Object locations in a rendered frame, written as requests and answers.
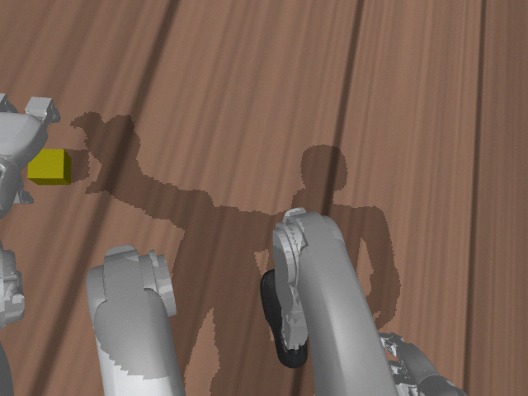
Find cube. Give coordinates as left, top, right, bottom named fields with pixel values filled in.
left=27, top=148, right=72, bottom=185

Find right robot foot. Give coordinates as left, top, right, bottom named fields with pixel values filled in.
left=260, top=269, right=308, bottom=369

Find left robot arm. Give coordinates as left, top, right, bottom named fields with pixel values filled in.
left=0, top=158, right=25, bottom=396

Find right robot hand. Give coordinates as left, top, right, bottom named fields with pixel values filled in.
left=379, top=332, right=440, bottom=396

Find right robot arm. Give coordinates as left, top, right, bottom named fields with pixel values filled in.
left=417, top=375, right=468, bottom=396

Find left robot hand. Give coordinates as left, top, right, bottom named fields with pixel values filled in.
left=0, top=93, right=61, bottom=204

